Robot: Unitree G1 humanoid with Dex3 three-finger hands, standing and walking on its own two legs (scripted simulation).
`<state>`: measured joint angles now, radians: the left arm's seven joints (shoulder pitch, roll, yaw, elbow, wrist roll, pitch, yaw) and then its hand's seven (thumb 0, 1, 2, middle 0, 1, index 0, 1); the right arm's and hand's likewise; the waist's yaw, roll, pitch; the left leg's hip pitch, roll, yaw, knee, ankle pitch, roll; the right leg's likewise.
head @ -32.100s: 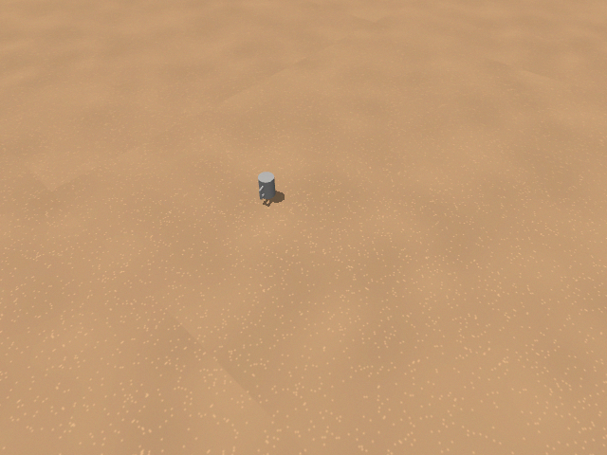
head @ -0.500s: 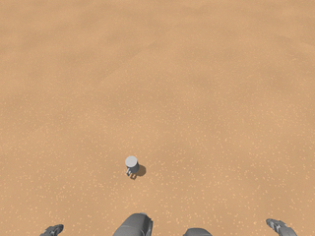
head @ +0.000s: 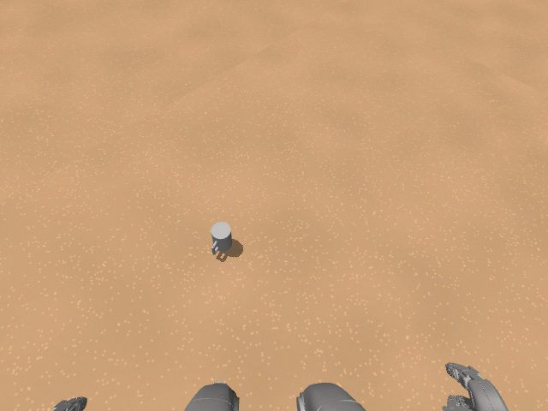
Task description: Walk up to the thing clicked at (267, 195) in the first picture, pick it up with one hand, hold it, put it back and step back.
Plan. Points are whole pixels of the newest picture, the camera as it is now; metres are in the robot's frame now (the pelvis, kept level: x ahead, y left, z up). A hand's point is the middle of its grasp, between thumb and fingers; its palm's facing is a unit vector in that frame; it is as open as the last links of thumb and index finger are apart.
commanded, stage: step back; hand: left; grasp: from above
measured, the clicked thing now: (219, 240) +0.72 +0.20 -0.71
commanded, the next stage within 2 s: stand in 1.74 s
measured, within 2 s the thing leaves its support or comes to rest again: neither
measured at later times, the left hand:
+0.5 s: hand out of the picture -0.06 +0.26 -0.15, palm faces +0.05 -0.90 -0.42, open 7.3 cm
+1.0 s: hand out of the picture -0.29 +0.21 -0.14, palm faces +0.03 -0.91 -0.41, open 7.3 cm
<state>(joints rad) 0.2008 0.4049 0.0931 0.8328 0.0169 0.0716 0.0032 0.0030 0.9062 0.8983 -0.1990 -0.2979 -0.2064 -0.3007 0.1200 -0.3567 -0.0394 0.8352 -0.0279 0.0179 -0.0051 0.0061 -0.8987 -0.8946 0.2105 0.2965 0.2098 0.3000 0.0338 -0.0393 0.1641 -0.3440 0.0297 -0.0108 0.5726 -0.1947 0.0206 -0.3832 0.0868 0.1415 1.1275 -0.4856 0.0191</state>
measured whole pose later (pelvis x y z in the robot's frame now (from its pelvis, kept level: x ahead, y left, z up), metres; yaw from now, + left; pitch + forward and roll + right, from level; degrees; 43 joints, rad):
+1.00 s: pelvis -0.31 -0.06 +0.00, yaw +0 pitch -2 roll +1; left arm 0.29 0.35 0.06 0.98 0.05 -0.01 -0.01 0.01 0.90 0.90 -0.20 -0.30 -0.21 -0.30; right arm 0.23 -0.42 -0.07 0.95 -0.02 0.03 0.02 0.01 -0.90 -0.90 0.21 0.30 0.20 0.30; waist 0.04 0.05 0.05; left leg -0.38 -0.03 -0.12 0.83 -0.40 -0.01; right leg -0.18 -0.01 0.01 0.57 -0.36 -0.02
